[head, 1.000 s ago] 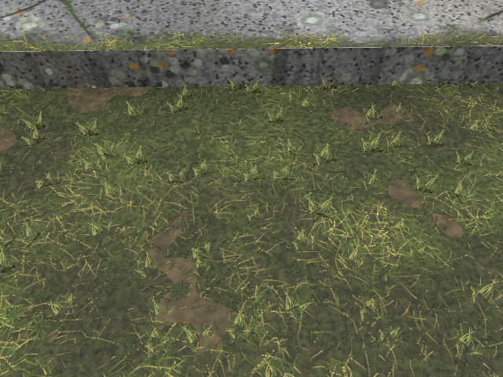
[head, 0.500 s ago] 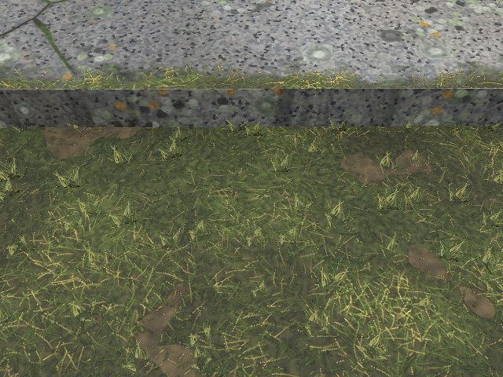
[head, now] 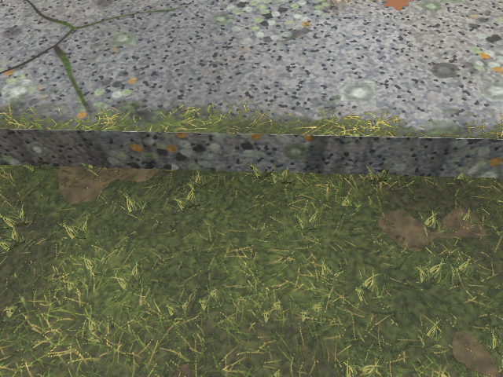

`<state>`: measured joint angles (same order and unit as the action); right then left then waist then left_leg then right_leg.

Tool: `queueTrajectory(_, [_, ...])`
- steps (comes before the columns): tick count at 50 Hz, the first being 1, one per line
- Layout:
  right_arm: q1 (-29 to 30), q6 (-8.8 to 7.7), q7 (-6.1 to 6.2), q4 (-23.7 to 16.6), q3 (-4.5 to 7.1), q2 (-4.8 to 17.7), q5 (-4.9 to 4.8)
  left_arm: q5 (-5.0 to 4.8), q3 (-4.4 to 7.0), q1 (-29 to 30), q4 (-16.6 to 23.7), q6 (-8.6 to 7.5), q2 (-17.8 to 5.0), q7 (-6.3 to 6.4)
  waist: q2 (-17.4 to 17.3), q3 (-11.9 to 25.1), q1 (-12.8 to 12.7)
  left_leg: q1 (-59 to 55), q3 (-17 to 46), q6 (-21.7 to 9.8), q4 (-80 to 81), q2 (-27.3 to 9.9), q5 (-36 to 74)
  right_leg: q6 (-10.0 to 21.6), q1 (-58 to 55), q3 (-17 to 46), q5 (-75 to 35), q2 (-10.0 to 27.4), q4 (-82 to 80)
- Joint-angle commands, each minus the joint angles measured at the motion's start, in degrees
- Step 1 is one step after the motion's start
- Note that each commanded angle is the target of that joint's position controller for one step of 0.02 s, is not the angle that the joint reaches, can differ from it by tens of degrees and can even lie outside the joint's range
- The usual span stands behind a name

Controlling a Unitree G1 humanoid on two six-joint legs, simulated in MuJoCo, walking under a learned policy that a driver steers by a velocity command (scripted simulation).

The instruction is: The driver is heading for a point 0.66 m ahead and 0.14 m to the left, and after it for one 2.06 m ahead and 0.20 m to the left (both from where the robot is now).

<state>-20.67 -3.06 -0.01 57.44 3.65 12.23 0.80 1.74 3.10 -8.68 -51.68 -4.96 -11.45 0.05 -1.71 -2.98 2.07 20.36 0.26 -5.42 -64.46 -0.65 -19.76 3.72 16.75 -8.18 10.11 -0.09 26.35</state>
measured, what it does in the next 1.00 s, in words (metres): walks ahead, turning left: left foot, then right foot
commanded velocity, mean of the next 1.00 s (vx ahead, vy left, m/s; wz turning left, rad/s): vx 0.13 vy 0.00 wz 0.42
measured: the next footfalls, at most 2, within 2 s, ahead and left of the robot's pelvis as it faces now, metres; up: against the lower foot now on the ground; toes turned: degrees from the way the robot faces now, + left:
left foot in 0.36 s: +0.27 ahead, +0.10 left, +0.00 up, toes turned +15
right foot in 0.90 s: +0.25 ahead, -0.09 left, +0.00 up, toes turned +24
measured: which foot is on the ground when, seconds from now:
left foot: up 0.00-0.34, down 0.36-0.90, up 0.92-1.00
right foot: down 0.00-0.36, up 0.38-0.88, down 0.90-1.00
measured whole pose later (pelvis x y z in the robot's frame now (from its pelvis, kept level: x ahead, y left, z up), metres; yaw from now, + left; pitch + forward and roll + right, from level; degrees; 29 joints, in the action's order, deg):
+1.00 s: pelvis +0.19 -0.01 +0.01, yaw +24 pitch +0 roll +1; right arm -12.5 1.8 0.3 49.0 3.1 13.2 0.8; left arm 1.4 1.4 -15.9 -48.3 0.2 -11.7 2.2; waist -2.3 -0.3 0.2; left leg 20.3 4.6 -2.1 -33.9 6.4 -18.3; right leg 2.2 9.9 0.1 14.1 -1.4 23.8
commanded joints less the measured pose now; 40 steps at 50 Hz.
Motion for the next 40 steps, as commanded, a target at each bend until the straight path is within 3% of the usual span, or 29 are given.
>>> queueTrajectory(1, [-2.7,1.37,-1.14,-2.8,0.77,1.0,1.02,-0.71,0.62,-6.6,-0.1,-1.39,-3.2,0.55,6.4,1.4,-0.7,10.2,1.9,0.5,-2.6,-4.5,4.3,3.7,-7.4,14.1,-3.4,15.9,-17.1])
queueTrajectory(5, [2.2,2.65,-1.4,-5.5,0.84,0.6,1.12,-0.96,0.79,-9.3,-1.0,-2.46,-4.8,1.04,6.0,0.3,0.7,14.2,-0.8,2.2,1.6,-4.0,9.5,4.3,-8.3,3.3,-34.3,15.3,-13.6])
queueTrajectory(8, [8.4,2.59,-2.0,-8.3,-0.02,-0.2,0.86,-0.99,0.58,-8.8,-0.8,-1.76,-5.0,1.43,8.0,-0.3,0.1,11.1,-4.1,2.6,14.8,-2.7,16.3,3.6,-6.8,-3.2,-37.2,12.6,-12.0])
queueTrajectory(11, [12.2,2.65,-2.5,-10.1,-0.49,0.2,1.16,-1.24,1.07,-10.6,-1.0,-1.07,-7.1,1.9,7.9,1.0,-1.6,7.1,-7.0,2.0,23.8,-1.0,19.2,3.6,-10.1,-5.3,-39.2,13.6,-9.1])
queueTrajectory(15, [9.1,2.31,-2.34,-10.7,0.47,3.3,1.91,-1.38,2.07,-10.6,-0.6,0.62,-9.1,2.74,8.6,3.9,-0.4,2.1,-7.8,-1.2,28.5,1.6,10.4,3.0,-15.3,-5.0,-45.8,16.2,2.4])
queueTrajectory(16, [6.1,1.83,-2.07,-10.1,0.95,4.2,2.02,-1.36,2.31,-10.3,-0.3,1.27,-9.5,2.74,7.4,5.8,0.7,-1.0,-7.7,-2.3,31.5,2.9,9.8,2.4,-15.8,-5.3,-44.2,16.0,9.6])
queueTrajectory(17, [1.7,0.95,-1.52,-9.0,1.53,5.4,2.38,-1.46,2.54,-10.2,0.0,1.93,-10.0,2.47,3.7,8.6,3.2,-7.6,-6.4,-3.8,38.1,3.4,17.2,0.2,-13.3,-6.3,-36.7,14.3,20.8])
queueTrajectory(18, [-0.4,0.2,-0.76,-9.5,3.06,11.7,2.48,-1.36,2.33,-12.8,1.9,2.2,-9.0,2.15,-4.9,13.0,3.1,-18.5,7.5,-6.8,37.6,-8.3,43.4,-2.7,-2.2,-6.7,-10.1,10.2,36.5])
queueTrajectory(19, [1.2,1.41,-0.43,-10.9,4.63,17.1,0.41,-1.85,1.73,-15.7,4.7,3.24,-5.3,1.81,-12.6,18.5,-0.3,-27.6,30.1,-19.4,38.4,-22.5,64.6,-5.6,13.2,-1.1,29.0,-1.9,53.7])
queueTrajectory(20, [0.0,2.48,-0.28,-11.8,4.5,16.0,-1.37,-0.43,1.42,-14.1,4.4,4.08,-5.8,1.71,-2.7,19.9,1.2,-25.6,28.4,-20.9,40.7,-22.0,57.7,-5.9,15.5,8.0,27.4,1.2,55.3])
queueTrajectory(21, [3.9,3.21,0.33,-12.6,3.82,12.8,-1.04,-0.81,1.18,-10.7,5.2,4.25,-5.3,1.67,-1.6,13.9,0.9,-18.9,25.5,-20.1,43.6,-20.2,41.7,-6.0,17.8,8.6,23.7,2.2,54.6])
queueTrajectory(22, [7.8,3.7,0.74,-12.8,2.71,9.2,-0.75,-0.78,1.31,-7.7,5.2,4.2,-5.6,1.9,1.3,6.4,-0.6,-11.0,21.0,-16.1,46.6,-15.8,32.6,-5.9,17.8,9.3,18.7,4.1,48.8])
queueTrajectory(23, [9.2,3.86,1.08,-12.9,2.19,7.6,-0.86,-0.02,1.67,-6.2,6.2,4.53,-6.7,2.05,-0.3,4.3,-1.8,-7.7,18.1,-12.8,47.5,-12.1,29.1,-5.7,16.4,9.8,15.7,4.9,43.9])
queueTrajectory(24, [10.0,3.82,1.12,-13.1,1.87,6.7,-0.52,0.61,1.77,-7.6,5.8,5.22,-6.8,2.02,-1.2,4.5,-2.7,-5.8,15.8,-11.1,47.6,-9.7,29.2,-5.7,14.0,9.4,13.7,4.5,42.0])
queueTrajectory(25, [9.5,3.51,0.88,-13.2,1.98,7.3,-0.17,0.72,1.68,-8.5,5.6,5.91,-6.4,1.91,-1.0,5.9,-2.9,-5.4,15.1,-10.5,47.3,-8.8,30.8,-5.6,12.5,9.2,12.7,3.5,41.3])
queueTrajectory(27, [8.5,2.95,0.33,-13.4,2.55,9.3,0.05,0.21,1.41,-8.8,6.0,6.63,-5.5,1.73,-0.3,8.2,-3.2,-6.3,15.5,-9.7,47.1,-8.1,30.7,-5.8,12.1,9.5,12.0,2.7,38.9])
queueTrajectory(31, [7.5,3.38,0.34,-13.9,2.56,9.7,0.21,-0.02,1.48,-5.6,7.4,7.53,-6.3,1.88,-3.4,8.2,-1.6,-7.6,17.9,-8.0,49.7,-7.5,15.3,-6.3,13.9,10.3,10.6,2.6,33.2])
queueTrajectory(35, [6.4,3.92,0.46,-13.7,2.31,9.6,0.61,-0.4,1.29,-3.0,8.3,7.73,-6.4,1.88,-4.7,6.9,-0.1,-8.0,20.6,-7.3,51.9,-7.7,3.3,-5.9,12.5,10.4,11.3,2.1,26.9])
queueTrajectory(40, [7.2,4.27,0.25,-13.3,1.84,9.2,1.17,-1.19,0.77,-4.7,8.0,7.02,-6.1,2.04,-5.0,5.9,-0.1,-6.3,21.6,-7.3,51.3,-8.1,3.8,-3.5,4.4,8.9,15.1,-0.3,17.2])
